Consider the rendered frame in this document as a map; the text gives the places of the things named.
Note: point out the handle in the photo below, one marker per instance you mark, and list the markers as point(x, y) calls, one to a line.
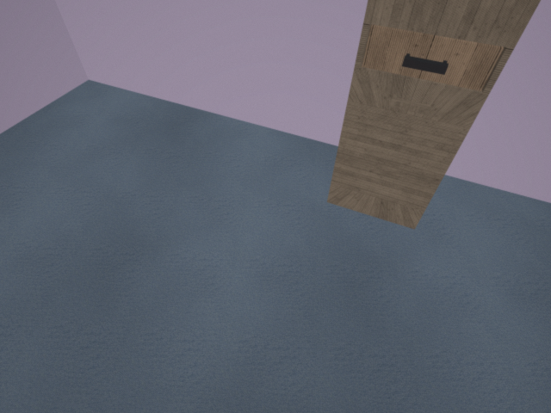
point(411, 106)
point(425, 64)

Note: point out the drawer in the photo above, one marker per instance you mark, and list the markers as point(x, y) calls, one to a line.
point(470, 63)

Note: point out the cabinet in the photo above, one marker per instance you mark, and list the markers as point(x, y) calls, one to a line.
point(390, 161)

